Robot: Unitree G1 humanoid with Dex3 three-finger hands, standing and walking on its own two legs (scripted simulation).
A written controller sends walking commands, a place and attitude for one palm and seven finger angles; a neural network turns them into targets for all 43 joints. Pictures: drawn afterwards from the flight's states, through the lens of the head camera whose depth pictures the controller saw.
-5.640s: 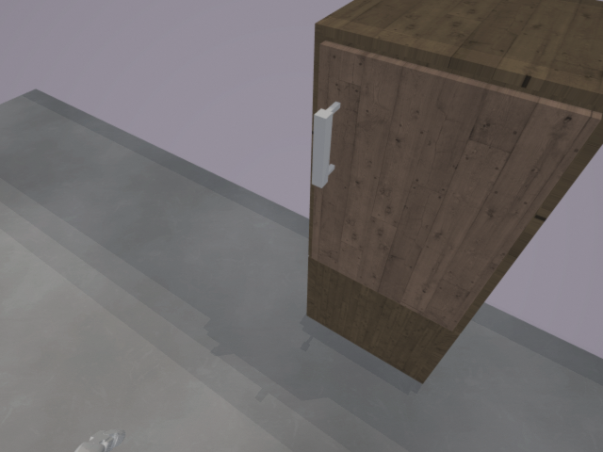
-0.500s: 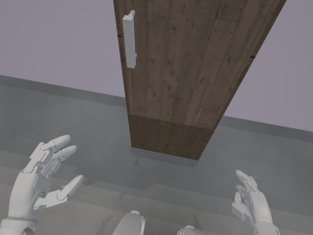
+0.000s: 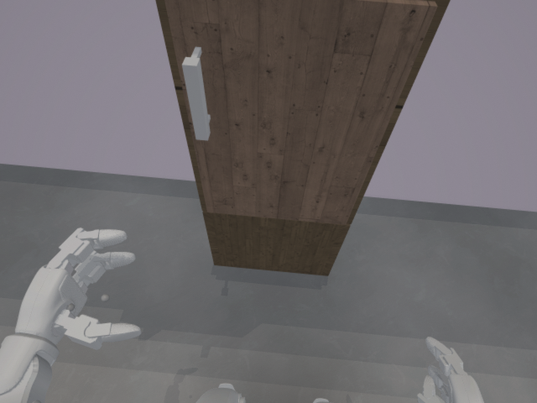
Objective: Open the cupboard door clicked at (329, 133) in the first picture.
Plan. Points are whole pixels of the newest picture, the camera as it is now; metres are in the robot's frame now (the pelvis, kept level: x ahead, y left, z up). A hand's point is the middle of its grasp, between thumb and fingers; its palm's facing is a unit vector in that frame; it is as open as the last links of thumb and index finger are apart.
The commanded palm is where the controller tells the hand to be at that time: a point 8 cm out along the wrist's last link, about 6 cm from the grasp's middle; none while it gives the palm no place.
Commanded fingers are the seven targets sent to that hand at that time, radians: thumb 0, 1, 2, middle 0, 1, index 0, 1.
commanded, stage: raise the hand with hooked fingers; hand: left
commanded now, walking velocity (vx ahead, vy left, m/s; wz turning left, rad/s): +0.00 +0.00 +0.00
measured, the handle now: (200, 95) +0.61 +0.17 +0.10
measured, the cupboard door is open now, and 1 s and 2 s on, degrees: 0 0 0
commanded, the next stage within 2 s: move the hooked fingers beside the handle in 1.00 s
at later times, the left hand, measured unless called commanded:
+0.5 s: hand (44, 232) +0.29 +0.30 +0.12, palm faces +0.01 -1.00 -0.05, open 13.9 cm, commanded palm +0.26 +0.34 +0.12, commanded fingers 0.00 -0.50 0.30 -0.30 -1.20 -0.30 -1.20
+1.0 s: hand (60, 234) +0.29 +0.28 +0.12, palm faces -0.01 -1.00 -0.04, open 14.0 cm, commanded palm +0.26 +0.33 +0.12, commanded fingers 0.00 -0.50 0.30 -0.30 -1.20 -0.30 -1.20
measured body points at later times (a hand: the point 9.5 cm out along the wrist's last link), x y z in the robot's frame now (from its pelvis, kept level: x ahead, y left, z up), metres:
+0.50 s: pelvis +0.01 +0.02 +0.02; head +0.04 +0.03 +0.47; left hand +0.29 +0.35 +0.13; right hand +0.17 -0.22 -0.05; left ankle +0.02 +0.08 -0.69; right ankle +0.00 -0.11 -0.69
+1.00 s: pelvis +0.00 +0.00 +0.02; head +0.03 +0.01 +0.47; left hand +0.29 +0.33 +0.12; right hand +0.16 -0.24 -0.05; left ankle +0.02 +0.08 -0.69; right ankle +0.00 -0.11 -0.69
